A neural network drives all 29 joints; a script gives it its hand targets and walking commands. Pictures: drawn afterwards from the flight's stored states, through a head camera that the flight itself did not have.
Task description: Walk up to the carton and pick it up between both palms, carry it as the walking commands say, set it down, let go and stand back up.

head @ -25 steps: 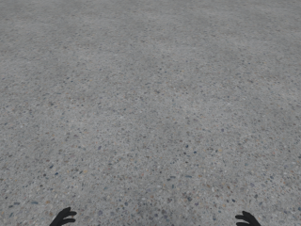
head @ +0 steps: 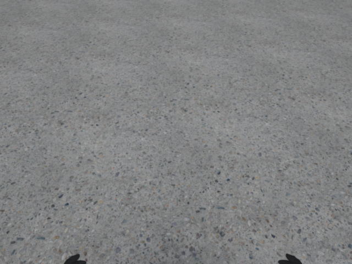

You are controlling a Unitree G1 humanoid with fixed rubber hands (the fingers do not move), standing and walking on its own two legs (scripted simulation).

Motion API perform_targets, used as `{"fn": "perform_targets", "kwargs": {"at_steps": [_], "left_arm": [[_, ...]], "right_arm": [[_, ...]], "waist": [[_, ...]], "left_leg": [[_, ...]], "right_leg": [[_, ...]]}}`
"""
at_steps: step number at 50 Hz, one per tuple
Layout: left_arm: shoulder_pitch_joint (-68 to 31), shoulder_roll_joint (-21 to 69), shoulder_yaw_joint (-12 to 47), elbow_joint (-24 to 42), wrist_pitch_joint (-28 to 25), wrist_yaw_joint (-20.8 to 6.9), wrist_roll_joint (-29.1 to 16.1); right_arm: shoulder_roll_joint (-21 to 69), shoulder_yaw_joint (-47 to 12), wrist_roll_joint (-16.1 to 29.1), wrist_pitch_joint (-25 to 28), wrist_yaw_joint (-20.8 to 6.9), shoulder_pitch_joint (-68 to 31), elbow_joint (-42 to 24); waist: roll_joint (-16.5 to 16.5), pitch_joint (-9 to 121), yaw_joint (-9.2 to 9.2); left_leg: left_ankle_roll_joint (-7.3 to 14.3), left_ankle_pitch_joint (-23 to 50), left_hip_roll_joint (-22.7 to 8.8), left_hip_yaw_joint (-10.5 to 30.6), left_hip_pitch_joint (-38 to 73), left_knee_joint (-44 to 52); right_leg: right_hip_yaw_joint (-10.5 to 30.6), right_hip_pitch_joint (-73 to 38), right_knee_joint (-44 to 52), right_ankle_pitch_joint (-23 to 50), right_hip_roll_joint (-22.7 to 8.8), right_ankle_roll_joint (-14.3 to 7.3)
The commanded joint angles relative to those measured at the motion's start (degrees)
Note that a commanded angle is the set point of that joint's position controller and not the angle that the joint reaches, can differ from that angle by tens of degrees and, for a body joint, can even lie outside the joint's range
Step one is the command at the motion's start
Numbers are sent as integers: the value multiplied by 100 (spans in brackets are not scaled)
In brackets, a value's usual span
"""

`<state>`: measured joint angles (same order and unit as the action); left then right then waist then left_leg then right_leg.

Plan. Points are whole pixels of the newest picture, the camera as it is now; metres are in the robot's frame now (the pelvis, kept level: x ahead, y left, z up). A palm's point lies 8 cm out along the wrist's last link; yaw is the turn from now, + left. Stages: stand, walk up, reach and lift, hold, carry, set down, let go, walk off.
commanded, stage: stand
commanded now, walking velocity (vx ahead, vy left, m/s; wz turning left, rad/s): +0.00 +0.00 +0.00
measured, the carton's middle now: out of the picture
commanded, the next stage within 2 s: walk up in 1.26 s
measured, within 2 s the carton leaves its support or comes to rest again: neither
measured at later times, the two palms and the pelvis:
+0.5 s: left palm out of the picture +0.06 +0.28 -0.11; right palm out of the picture +0.09 -0.29 -0.09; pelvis -0.01 +0.00 +0.02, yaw +0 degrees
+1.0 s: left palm out of the picture +0.06 +0.28 -0.10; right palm out of the picture +0.07 -0.29 -0.10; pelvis -0.01 +0.00 +0.02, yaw +0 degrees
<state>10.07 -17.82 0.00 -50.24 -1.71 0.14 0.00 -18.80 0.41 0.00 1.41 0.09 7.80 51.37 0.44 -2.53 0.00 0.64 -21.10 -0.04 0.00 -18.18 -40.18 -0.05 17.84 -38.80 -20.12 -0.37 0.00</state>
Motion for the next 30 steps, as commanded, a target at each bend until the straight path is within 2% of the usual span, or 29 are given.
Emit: {"fn": "perform_targets", "kwargs": {"at_steps": [1,2,3,4,5,6,7,8,10,12,13,14,15,16,18,19,20,21,22,23,24,25,26,28,30], "left_arm": [[-368,-1359,-293,129,-123,23,53],[-348,-1234,-294,91,-129,43,96],[-438,-1355,-289,74,-138,29,102],[-458,-1252,-276,52,-137,32,98],[-385,-1274,-298,-18,-158,32,96],[-415,-1287,-293,-27,-146,39,116],[-460,-1260,-298,-44,-134,40,92],[-382,-1275,-287,-93,-133,36,65],[-339,-1233,-274,-190,-116,27,111],[-306,-1271,-254,-310,-154,28,65],[-335,-1208,-260,-326,-150,30,97],[-358,-1248,-252,-342,-164,25,88],[-398,-1231,-217,-343,-154,26,83],[-341,-1171,-196,-388,-138,39,56],[-475,-1251,-232,-441,-124,29,75],[-441,-1325,-246,-482,-124,20,50],[-376,-1260,-239,-499,-127,13,49],[-453,-1232,-247,-544,-132,11,46],[-349,-1293,-223,-569,-135,20,95],[-385,-1339,-244,-613,-127,5,40],[-505,-1309,-235,-591,-121,17,55],[-356,-1136,-219,-577,-134,20,65],[-424,-1194,-204,-568,-152,24,69],[-463,-1227,-208,-610,-123,23,89],[-476,-1261,-242,-653,-118,36,70]], "right_arm": [[-1241,244,-69,170,46,-256,-129],[-1165,229,-96,164,45,-380,-70],[-1194,214,-108,148,59,-312,-91],[-1151,192,-116,194,59,-388,-43],[-1239,207,-103,196,46,-355,-2],[-1126,205,-81,206,60,-369,78],[-1270,200,-103,192,56,-376,74],[-1262,235,-111,198,58,-294,101],[-1205,243,-109,187,42,-390,156],[-1231,220,-90,180,44,-383,286],[-1212,223,-76,184,52,-376,266],[-1276,222,-119,168,34,-355,294],[-1291,248,-91,164,31,-295,231],[-1304,259,-112,156,30,-336,286],[-1174,203,-87,159,50,-390,352],[-1227,199,-91,166,36,-280,365],[-1262,199,-69,175,30,-368,468],[-1171,190,-81,164,33,-385,412],[-1253,203,-83,140,24,-441,470],[-1208,180,-50,161,29,-391,444],[-1235,192,-58,156,29,-360,460],[-1165,177,-69,181,49,-372,477],[-1170,163,-81,176,43,-409,490],[-1244,180,-57,164,33,-387,516],[-1165,169,-74,145,42,-476,517]], "waist": [[-170,525,30],[86,490,68],[70,355,-40],[182,530,-30],[73,641,16],[-93,563,-16],[56,361,20],[-48,648,7],[184,509,-31],[233,412,61],[-26,478,23],[-2,383,-4],[-232,438,-78],[-158,599,20],[33,385,-11],[139,440,17],[288,397,68],[103,500,-49],[228,271,-1],[-67,334,19],[32,253,-71],[312,353,61],[82,447,-23],[-168,433,-50],[94,337,-51]], "left_leg": [[329,1301,-589,755,243,1162],[318,1193,-532,667,332,1189],[339,1271,-537,698,307,1262],[342,1361,-596,682,366,1262],[279,1578,-552,687,486,1286],[316,1607,-543,712,511,1363],[284,1591,-555,681,419,1408],[316,1668,-627,742,629,1420],[257,1605,-591,684,617,1579],[286,1362,-654,826,548,1707],[286,1378,-606,752,547,1721],[266,1415,-587,718,615,1722],[260,1609,-593,706,670,1681],[252,1701,-599,700,812,1663],[235,1418,-594,701,740,1815],[188,1329,-566,695,675,1905],[232,1294,-650,766,666,1933],[218,1262,-638,741,771,1989],[230,1215,-640,783,675,2010],[229,1312,-652,785,712,1981],[202,1354,-647,762,666,2051],[232,1457,-640,781,680,1972],[192,1389,-646,724,715,1995],[226,1583,-623,661,930,1954],[195,1496,-595,643,822,1959]], "right_leg": [[520,-473,872,1182,-530,-380],[585,-391,1051,1073,-530,-397],[639,-294,1017,1142,-565,-399],[612,-463,1030,1250,-551,-385],[530,-617,1082,1456,-541,-369],[551,-618,1148,1505,-571,-394],[581,-528,1171,1455,-564,-403],[564,-607,1162,1475,-586,-388],[488,-633,1271,1445,-524,-338],[495,-677,1374,1211,-515,-288],[513,-709,1414,1276,-561,-336],[562,-688,1489,1337,-586,-335],[496,-682,1471,1448,-582,-287],[488,-768,1473,1554,-578,-276],[551,-645,1602,1273,-614,-305],[561,-745,1558,1105,-589,-280],[607,-750,1641,1111,-607,-300],[560,-773,1652,1085,-600,-302],[603,-720,1722,1139,-579,-297],[601,-797,1770,1211,-617,-262],[566,-715,1747,1201,-610,-262],[563,-837,1758,1285,-620,-294],[529,-903,1713,1381,-633,-273],[589,-777,1800,1605,-635,-272],[620,-722,1791,1513,-596,-250]]}}
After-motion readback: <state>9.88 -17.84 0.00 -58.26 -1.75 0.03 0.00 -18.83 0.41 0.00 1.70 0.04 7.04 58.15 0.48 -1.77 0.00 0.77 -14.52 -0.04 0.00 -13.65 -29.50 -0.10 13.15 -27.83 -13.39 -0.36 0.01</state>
